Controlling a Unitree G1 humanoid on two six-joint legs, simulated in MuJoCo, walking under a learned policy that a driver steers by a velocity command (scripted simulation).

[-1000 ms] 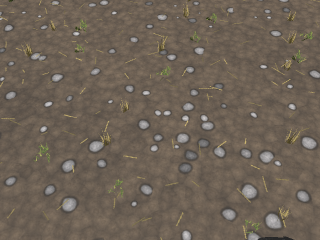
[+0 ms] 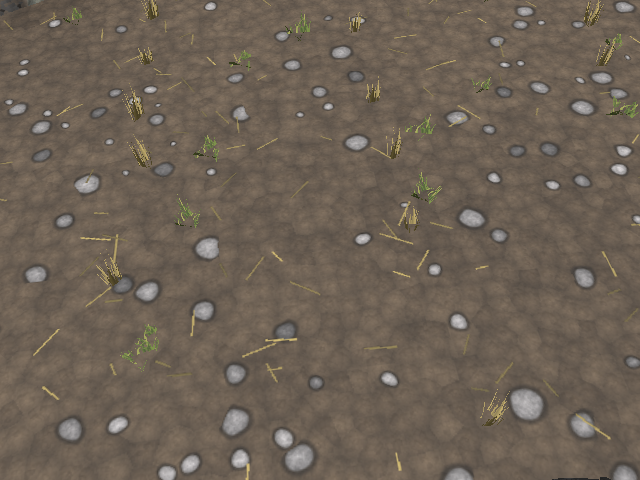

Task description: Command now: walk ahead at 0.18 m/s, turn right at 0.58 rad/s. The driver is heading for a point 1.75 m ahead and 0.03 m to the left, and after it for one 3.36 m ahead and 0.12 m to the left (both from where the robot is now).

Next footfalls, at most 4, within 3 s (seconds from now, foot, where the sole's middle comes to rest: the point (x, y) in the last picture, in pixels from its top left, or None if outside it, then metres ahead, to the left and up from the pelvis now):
0.08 left None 0.21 0.11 -0.77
0.50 right None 0.07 -0.09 -0.77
0.80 left None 0.11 0.13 -0.77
2.14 left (367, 467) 0.45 0.00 -0.77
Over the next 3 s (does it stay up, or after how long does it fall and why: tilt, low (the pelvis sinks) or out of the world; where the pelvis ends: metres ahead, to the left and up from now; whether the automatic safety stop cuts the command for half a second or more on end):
stays up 0.70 -0.14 0.01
